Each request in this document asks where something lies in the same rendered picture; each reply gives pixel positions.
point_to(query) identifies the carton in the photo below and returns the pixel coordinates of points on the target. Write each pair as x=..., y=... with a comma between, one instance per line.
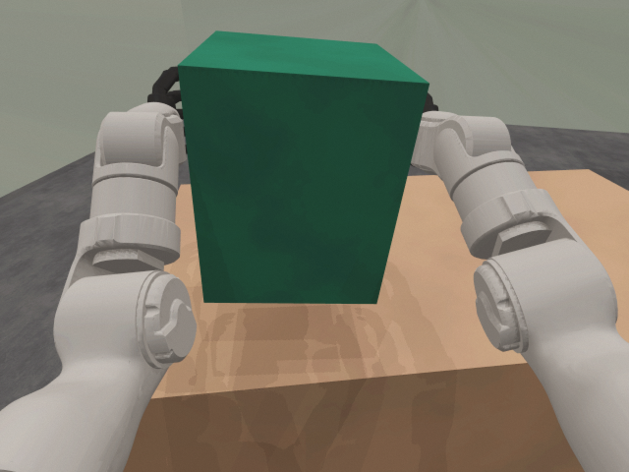
x=299, y=151

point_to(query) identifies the left robot hand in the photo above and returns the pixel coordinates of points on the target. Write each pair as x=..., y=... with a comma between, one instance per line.
x=161, y=93

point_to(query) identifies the robot right forearm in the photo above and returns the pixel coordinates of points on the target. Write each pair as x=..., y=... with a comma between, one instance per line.
x=502, y=210

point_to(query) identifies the robot right upper arm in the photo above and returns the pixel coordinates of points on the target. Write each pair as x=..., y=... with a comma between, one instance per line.
x=552, y=304

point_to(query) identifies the robot left forearm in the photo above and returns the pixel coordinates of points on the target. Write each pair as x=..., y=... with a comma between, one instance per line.
x=132, y=227

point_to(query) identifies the pedestal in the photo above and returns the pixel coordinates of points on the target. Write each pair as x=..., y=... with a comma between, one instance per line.
x=410, y=384

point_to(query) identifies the robot left upper arm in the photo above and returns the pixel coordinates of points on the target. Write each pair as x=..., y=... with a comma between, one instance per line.
x=116, y=336

